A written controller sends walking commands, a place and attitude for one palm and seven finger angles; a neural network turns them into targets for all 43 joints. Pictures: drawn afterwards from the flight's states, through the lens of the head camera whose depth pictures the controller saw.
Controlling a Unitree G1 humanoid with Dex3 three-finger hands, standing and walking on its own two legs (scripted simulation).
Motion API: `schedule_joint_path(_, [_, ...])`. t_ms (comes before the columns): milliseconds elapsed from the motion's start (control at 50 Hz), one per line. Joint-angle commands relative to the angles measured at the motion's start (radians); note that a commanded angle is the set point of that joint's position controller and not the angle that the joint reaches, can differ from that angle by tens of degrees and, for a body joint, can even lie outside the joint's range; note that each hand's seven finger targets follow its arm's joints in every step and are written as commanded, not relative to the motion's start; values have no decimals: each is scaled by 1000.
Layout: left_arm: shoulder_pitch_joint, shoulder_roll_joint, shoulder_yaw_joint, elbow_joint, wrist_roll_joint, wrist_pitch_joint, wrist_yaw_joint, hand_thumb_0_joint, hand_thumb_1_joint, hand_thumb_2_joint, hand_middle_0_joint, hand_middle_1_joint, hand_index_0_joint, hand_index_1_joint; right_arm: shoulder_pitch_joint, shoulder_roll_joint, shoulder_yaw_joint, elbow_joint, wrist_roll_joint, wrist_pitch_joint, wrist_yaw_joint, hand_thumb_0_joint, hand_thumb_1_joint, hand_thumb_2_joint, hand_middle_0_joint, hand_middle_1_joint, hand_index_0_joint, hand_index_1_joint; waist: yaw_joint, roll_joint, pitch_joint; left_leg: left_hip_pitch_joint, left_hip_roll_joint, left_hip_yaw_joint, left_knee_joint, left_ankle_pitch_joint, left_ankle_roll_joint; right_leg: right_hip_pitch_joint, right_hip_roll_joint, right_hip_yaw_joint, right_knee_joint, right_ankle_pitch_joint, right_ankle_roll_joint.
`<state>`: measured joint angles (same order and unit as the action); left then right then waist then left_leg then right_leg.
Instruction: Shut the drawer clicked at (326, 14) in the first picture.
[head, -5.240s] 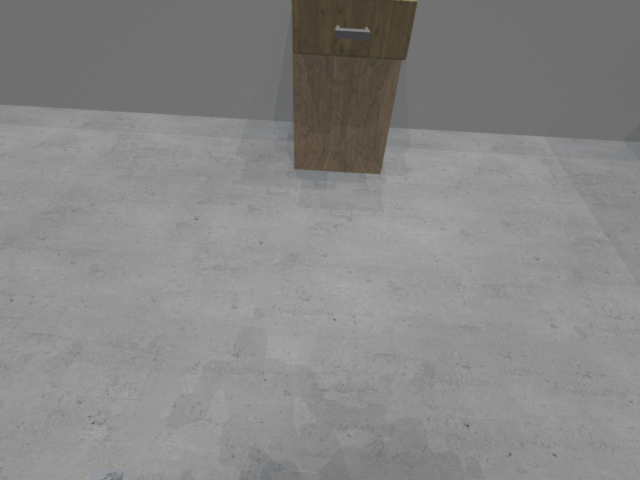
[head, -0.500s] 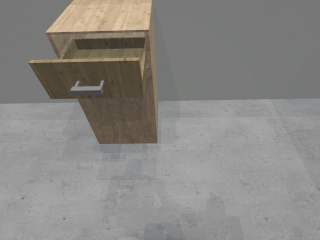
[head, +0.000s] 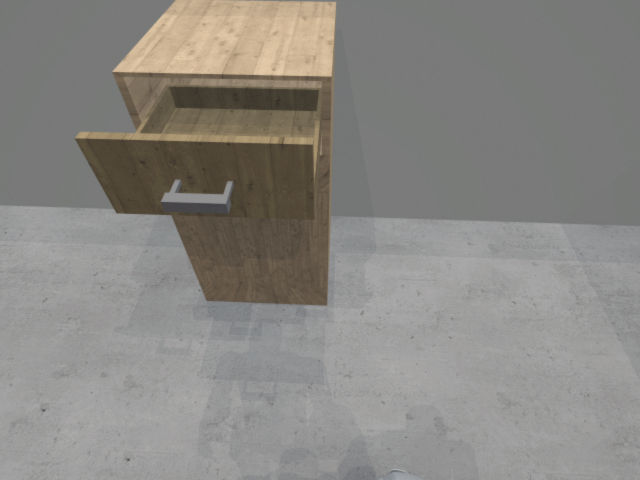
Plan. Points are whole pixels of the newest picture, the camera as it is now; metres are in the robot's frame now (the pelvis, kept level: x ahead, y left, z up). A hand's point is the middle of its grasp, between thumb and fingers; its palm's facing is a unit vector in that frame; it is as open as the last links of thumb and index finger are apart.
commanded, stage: take the last steps up to it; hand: left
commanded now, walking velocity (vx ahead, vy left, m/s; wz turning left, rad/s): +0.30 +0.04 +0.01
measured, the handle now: (200, 194) +0.57 +0.25 +0.01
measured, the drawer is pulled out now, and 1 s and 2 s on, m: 0.23 0.23 0.23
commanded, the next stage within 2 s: come to a stop and stand still in 0.48 s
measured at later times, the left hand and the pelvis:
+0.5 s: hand out of the picture +0.12 +0.19 -0.18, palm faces +0.13 -0.98 -0.14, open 7.3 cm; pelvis +0.15 +0.02 +0.00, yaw +2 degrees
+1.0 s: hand (214, 387) +0.29 +0.20 -0.16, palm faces +0.01 -0.96 -0.27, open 7.3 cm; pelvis +0.22 +0.00 +0.00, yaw -1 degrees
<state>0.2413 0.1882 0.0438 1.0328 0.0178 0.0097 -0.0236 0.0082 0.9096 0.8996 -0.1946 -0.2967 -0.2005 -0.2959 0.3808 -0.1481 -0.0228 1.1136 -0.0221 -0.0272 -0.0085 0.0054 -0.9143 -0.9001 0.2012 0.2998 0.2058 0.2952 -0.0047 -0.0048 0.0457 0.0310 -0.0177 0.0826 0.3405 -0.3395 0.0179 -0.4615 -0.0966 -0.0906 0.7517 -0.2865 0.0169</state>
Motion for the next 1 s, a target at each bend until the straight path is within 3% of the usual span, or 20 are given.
schedule_joint_path(0, [33, 59, 24, -52, 6, -43, 5, 0, 900, 900, -200, -300, -200, -300, 6, -157, -35, -27, -1, -25, -14, 0, -900, -900, 200, 300, 200, 300, 46, 70, 79, -229, 232, -114, 26, 270, 128, 232, 52, -48, -175, 65, -23])
schedule_joint_path(20, [158, 96, 35, -14, 11, -55, 10, 0, 900, 900, -200, -300, -200, -300, 7, -140, -32, -22, 6, -30, -11, 0, -900, -900, 200, 300, 200, 300, 103, -5, 19, -291, 173, -61, 215, 285, 92, 411, 30, 4, -241, 69, -44])
schedule_joint_path(40, [282, 183, 54, 20, 18, -70, 21, 0, 900, 900, -200, -300, -200, -300, 34, -94, -27, -42, 17, -35, -1, 0, -900, -900, 200, 300, 200, 300, 136, -213, -82, -483, 63, 22, 513, 89, 41, 612, -193, 319, -354, 3, -131])
schedule_joint_path(60, [359, 249, 64, 33, 0, -68, 28, 0, 900, 900, -200, -300, -200, -300, 11, -87, -26, -81, 16, -36, 1, 0, -900, -900, 200, 300, 200, 300, 142, -276, -123, -607, 13, -1, 772, -248, 27, 639, -372, 593, -510, 0, -218])
schedule_joint_path(80, [291, 235, 63, 24, -7, -69, 32, 0, 900, 900, -200, -300, -200, -300, -36, -104, -34, -79, 13, -28, 2, 0, -900, -900, 200, 300, 200, 300, 130, -231, -99, -628, 60, -92, 893, -197, 31, 530, -372, 625, -561, -170, -231])
schedule_joint_path(100, [195, 192, 54, -1, -5, -68, 37, 0, 900, 900, -200, -300, -200, -300, -72, -105, -39, -84, 9, -25, 7, 0, -900, -900, 200, 300, 200, 300, 97, -147, -27, -654, 99, -106, 931, -103, 29, 422, -348, 565, -584, -270, -226])
schedule_joint_path(140, [80, 108, 34, -28, -1, -72, 47, 0, 900, 900, -200, -300, -200, -300, -58, -69, -39, -66, 0, -6, 14, 0, -900, -900, 200, 300, 200, 300, 30, -22, 27, -582, 147, -107, 865, 7, 8, 241, -281, 350, -587, -143, -188])
schedule_joint_path(200, [59, 68, 22, -22, 7, -80, 45, 0, 900, 900, -200, -300, -200, -300, 1, -30, -34, -50, -6, 20, 19, 0, -900, -900, 200, 300, 200, 300, -13, -102, 44, -496, 148, -47, 715, 62, -26, 132, -204, 158, -610, 3, -151])
schedule_joint_path(360, [115, 133, 34, 21, 9, -79, 36, 0, 900, 900, -200, -300, -200, -300, -157, -45, -32, -124, 3, -3, 35, 0, -900, -900, 200, 300, 200, 300, 34, -107, 38, -451, 116, 11, 346, 88, -40, 262, -203, 117, -551, 120, -164])
schedule_joint_path(440, [103, 108, 33, 29, 5, -57, 38, 0, 900, 900, -200, -300, -200, -300, -68, -79, -34, -92, 2, -19, 24, 0, -900, -900, 200, 300, 200, 300, -15, -43, 29, -163, 83, 44, 139, 162, -36, 147, -127, 53, -393, 28, -104])
schedule_joint_path(460, [117, 70, 24, 22, 3, -49, 36, 0, 900, 900, -200, -300, -200, -300, 7, -134, -45, -76, -2, -26, 15, 0, -900, -900, 200, 300, 200, 300, -44, 104, -5, -51, 164, -61, 74, 163, -7, 71, -59, 8, -230, -27, -71])
schedule_joint_path(480, [122, 18, 15, 3, -3, -48, 32, 0, 900, 900, -200, -300, -200, -300, 84, -222, -63, -67, -12, -25, 4, 0, -900, -900, 200, 300, 200, 300, -67, 296, -32, 18, 360, -304, -28, 166, 84, -56, 47, -91, 4, -214, -26])
schedule_joint_path(500, [83, 19, 9, -24, 3, -49, 35, 0, 900, 900, -200, -300, -200, -300, 119, -238, -63, -58, -11, -14, -3, 0, -900, -900, 200, 300, 200, 300, -79, 297, -43, 2, 434, -418, -106, 132, 149, -116, 71, -39, 205, -339, -25])
schedule_joint_path(560, [48, 32, 16, -4, 5, -49, 29, 0, 900, 900, -200, -300, -200, -300, -17, -143, -34, -87, -3, -22, -17, 0, -900, -900, 200, 300, 200, 300, -33, 171, -15, -122, 374, -275, -109, 227, 160, -128, -11, 55, 381, -185, -33])
schedule_joint_path(620, [130, -17, -1, 46, -4, -20, 42, 0, 900, 900, -200, -300, -200, -300, -118, -90, -12, -99, 3, -32, -30, 0, -900, -900, 200, 300, 200, 300, 31, 74, -43, -215, 309, -85, -78, 656, 120, 57, -16, 74, 218, -65, 10])
schedule_joint_path(660, [142, -13, -8, 53, -7, -4, 52, 0, 900, 900, -200, -300, -200, -300, -136, -104, -8, -92, 6, -27, -37, 0, -900, -900, 200, 300, 200, 300, 37, 78, -58, -199, 310, -57, -49, 813, 123, 122, 0, 62, 95, -52, 19])
schedule_joint_path(840, [68, 57, 19, -23, 3, 22, 61, 0, 900, 900, -200, -300, -200, -300, -134, -168, -64, -73, 1, 35, -39, 0, -900, -900, 200, 300, 200, 300, 20, 158, -16, -163, 320, -89, 79, 777, 109, 168, 39, 24, -143, 12, -6])
schedule_joint_path(880, [87, 99, 27, -28, 7, 6, 63, 0, 900, 900, -200, -300, -200, -300, -126, -143, -67, -84, 7, 41, -33, 0, -900, -900, 200, 300, 200, 300, 29, 38, -57, -218, 221, -25, 203, 531, 28, 278, -23, 90, -304, 409, -18])
schedule_joint_path(920, [101, 185, 40, -28, 7, -9, 68, 0, 900, 900, -200, -300, -200, -300, -123, -64, -57, -110, 19, 57, -24, 0, -900, -900, 200, 300, 200, 300, 39, -202, -112, -383, 34, 30, 478, -218, -50, 369, -298, 316, -340, 968, -194])
schedule_joint_path(980, [17, 152, 34, -50, 6, -6, 78, 0, 900, 900, -200, -300, -200, -300, -139, -77, -59, -104, 16, 78, -30, 0, -900, -900, 200, 300, 200, 300, 19, -116, -108, -461, 34, -109, 774, -228, -53, 361, -264, 265, -328, 932, -250])
